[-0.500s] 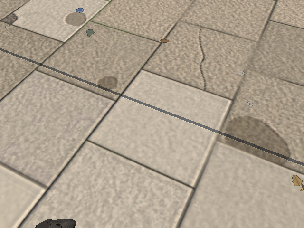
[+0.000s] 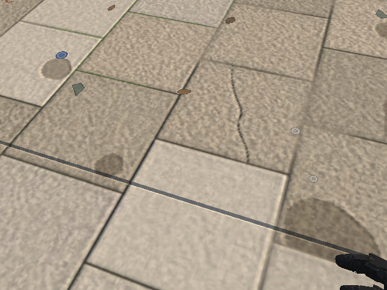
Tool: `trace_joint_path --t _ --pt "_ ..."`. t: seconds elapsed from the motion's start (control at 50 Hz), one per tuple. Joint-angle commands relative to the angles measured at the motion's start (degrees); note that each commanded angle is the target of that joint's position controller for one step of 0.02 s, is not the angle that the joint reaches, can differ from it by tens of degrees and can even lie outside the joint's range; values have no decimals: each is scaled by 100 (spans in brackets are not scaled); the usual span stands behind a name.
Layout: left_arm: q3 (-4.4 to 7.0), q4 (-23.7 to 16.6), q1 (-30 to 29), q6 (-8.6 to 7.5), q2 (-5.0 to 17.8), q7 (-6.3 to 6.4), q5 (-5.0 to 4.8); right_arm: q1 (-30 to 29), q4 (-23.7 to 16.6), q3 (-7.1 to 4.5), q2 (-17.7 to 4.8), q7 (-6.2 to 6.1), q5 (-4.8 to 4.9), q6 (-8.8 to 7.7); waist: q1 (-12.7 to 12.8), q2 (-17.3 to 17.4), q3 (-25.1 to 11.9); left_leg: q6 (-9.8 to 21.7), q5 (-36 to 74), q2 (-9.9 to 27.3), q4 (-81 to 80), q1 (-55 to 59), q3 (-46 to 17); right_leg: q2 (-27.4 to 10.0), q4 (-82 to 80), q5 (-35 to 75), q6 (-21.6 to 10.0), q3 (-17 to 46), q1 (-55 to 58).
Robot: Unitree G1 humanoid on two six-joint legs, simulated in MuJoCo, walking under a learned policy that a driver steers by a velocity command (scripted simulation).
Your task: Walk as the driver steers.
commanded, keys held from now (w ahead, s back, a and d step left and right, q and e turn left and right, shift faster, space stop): w+e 1.00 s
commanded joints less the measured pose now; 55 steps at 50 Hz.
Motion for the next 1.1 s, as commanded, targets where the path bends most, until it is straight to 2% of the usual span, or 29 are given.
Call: trace_joint_path --t 0.02,0.04,0.06,0.08,0.1,0.12,0.14,0.18,0.28,0.38,0.46,0.5,0.54,0.56,0.58,0.6,0.62,0.64,0.66,0.68,0.74,0.84,0.92,1.0,1.02,1.04,1.06,1.08,1.1 --pt "150 -369 -235 -13 645 14 33 719 -195 -375 -926 -55 -36 -154 -753 -834 -572 397 -279 135 -260 1879 46 -1089 686 2323 -433 1016 -534" --pt "26 -480 -205 -31 321 -6 125 1588 -129 -460 -1236 -106 -116 -161 -1095 -256 -1397 756 -527 1085 -105 3401 -838 -719 2236 1502 -220 549 -1250" --pt "-81 -612 648 -93 -1 -15 -38 2044 77 -571 -1641 -89 -140 -69 -735 1659 -2062 1733 -1650 2358 -583 5167 -3504 42 4059 -1188 171 -179 -3308" --pt "9 -466 597 -108 605 5 -93 1956 4 -474 -1121 -62 14 -35 -852 1162 -1734 1670 -2947 2437 -885 4966 -4056 -480 4829 -1124 253 -57 -4016" --pt "105 -526 -75 -81 929 0 -65 1715 -58 -383 -764 -91 15 -4 -1023 555 -974 1395 -2901 2161 -989 4261 -3103 -679 4995 -573 298 -157 -4180" --pt "117 -595 -419 -52 898 11 -9 1431 -77 -339 -683 -98 -49 32 -938 171 -534 1233 -2192 1910 -1084 3544 -2336 -869 4898 -162 337 -355 -4009" --pt "133 -671 -634 -52 825 -4 45 1264 -27 -305 -577 -102 -77 52 -841 159 -202 1196 -1568 1696 -1220 3007 -1808 -1018 4639 103 354 -381 -3902" --pt "119 -694 -570 1 576 -59 -22 1161 45 -273 -468 -112 -100 20 -654 426 -40 1120 -984 1421 -1526 2454 -1025 -1223 4316 343 344 -498 -3501" --pt "37 -915 -983 69 281 -115 21 1250 276 -397 -763 -108 -42 -34 -648 212 62 1319 95 1515 -1871 2471 -48 -1378 3361 1108 449 -632 -3792" --pt "-35 -1085 -1796 -21 163 -295 11 1406 447 -433 -948 -152 5 62 -924 97 237 1081 476 1346 -1883 2654 933 -1246 1839 2340 348 -1073 -3406" --pt "-10 -1328 -2242 -9 245 -416 -5 1649 608 -499 -1151 -159 122 191 -955 125 382 932 1138 1567 -1598 3274 1245 -1088 1234 1884 107 -1351 -3297" --pt "97 -1346 -2002 24 447 -432 37 1622 606 -554 -1331 -196 176 266 -694 304 111 816 3006 1581 -859 3505 1467 -742 1140 1266 -126 -1661 -2685" --pt "382 -972 -527 71 915 -364 27 1525 559 -534 -1312 -250 201 340 155 196 -688 566 3743 1331 1143 2916 1760 -287 687 1456 -509 -1804 -584" --pt "555 -766 369 137 1391 -238 -5 1668 449 -394 -972 -259 11 309 444 -569 -1229 312 1480 1064 2978 1381 1759 -1079 624 1478 -874 -478 1218" --pt "565 -875 45 60 1910 -237 -45 2091 82 -150 -276 -171 -143 149 -310 -1841 -1832 33 -3425 -131 4759 -957 1004 -2401 -84 184 -1934 2873 2698" --pt "415 -982 190 -31 1355 -270 -17 1398 49 -243 -813 -96 72 -40 196 -1073 -2068 122 -3328 12 5191 -1554 -11 -2523 -674 -275 -1857 3335 2724" --pt "324 -904 -1 -114 1107 -283 28 962 -117 -284 -980 -60 236 -142 177 -887 -1234 234 -2736 228 4994 -1885 47 -2361 -764 235 -1616 2519 2102" --pt "277 -909 -324 -149 989 -278 18 942 -78 -257 -899 -93 153 -192 -92 -433 -808 255 -2260 456 4501 -1595 44 -2105 -764 856 -1441 1889 1275" --pt "230 -964 -689 -151 847 -263 45 971 -23 -287 -914 -126 5 -189 -326 -351 -534 193 -1997 597 4037 -1215 44 -1896 -828 1471 -1326 1417 558" --pt "183 -1049 -900 -156 744 -238 119 1089 2 -313 -936 -117 -35 -130 -522 -491 -458 145 -1812 689 3853 -842 -2 -1768 -954 1889 -1310 1187 88" --pt "187 -972 -946 -194 783 -156 98 1105 8 -284 -743 -116 -100 39 -654 -474 -300 -117 -1503 626 3221 -528 152 -1585 -1161 2598 -1376 735 -675" --pt "234 -715 -547 -138 943 -16 42 4 -279 -145 -410 -71 -82 48 -263 -603 1 -280 269 238 1113 -140 236 -1126 -1101 2031 -985 236 -1187" --pt "246 -499 -181 -96 942 4 -21 -419 -440 -192 -580 16 28 -25 -118 -682 33 -166 476 55 336 196 56 -1318 -733 1489 -843 727 -870" --pt "232 -467 -273 -17 827 22 1 233 -311 -338 -810 16 32 -105 -521 -945 -131 187 -345 -8 -58 1032 117 -1366 105 1743 -608 1196 -491" --pt "149 -499 -274 -21 597 4 30 808 -210 -423 -970 -24 -32 -134 -800 -837 -554 397 -371 210 -112 2022 16 -1058 880 1914 -421 973 -698" --pt "17 -593 -138 -29 246 -9 139 1653 -153 -500 -1285 -73 -102 -136 -1071 -87 -1416 726 -635 1222 -20 3535 -986 -645 2540 860 -189 447 -1431" --pt "-42 -751 612 -79 87 -8 -83 2019 58 -591 -1632 -23 -140 -56 -692 1954 -1966 1593 -2269 2353 -785 4991 -3812 -34 4267 -1331 147 -143 -3407" --pt "63 -568 475 -73 706 15 -122 1819 -75 -464 -1049 3 -10 -34 -818 1138 -1464 1466 -3457 2327 -1053 4687 -4012 -507 4960 -1044 246 20 -4007" --pt "143 -638 -163 -43 967 8 -75 1591 -111 -386 -756 -32 5 4 -960 584 -783 1236 -3208 2101 -1106 4018 -3040 -686 5068 -506 288 -155 -4136"
Next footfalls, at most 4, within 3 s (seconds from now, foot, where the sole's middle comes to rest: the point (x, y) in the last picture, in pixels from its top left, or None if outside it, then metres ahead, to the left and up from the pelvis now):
0.04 left None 0.19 0.13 -0.77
0.54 right None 0.41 -0.19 -0.77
1.02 left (264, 215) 0.76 -0.14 -0.77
1.54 right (370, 221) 0.76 -0.53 -0.77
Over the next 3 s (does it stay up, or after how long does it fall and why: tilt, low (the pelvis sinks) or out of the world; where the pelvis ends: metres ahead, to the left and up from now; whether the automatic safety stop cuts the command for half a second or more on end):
stays up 1.26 -0.95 0.01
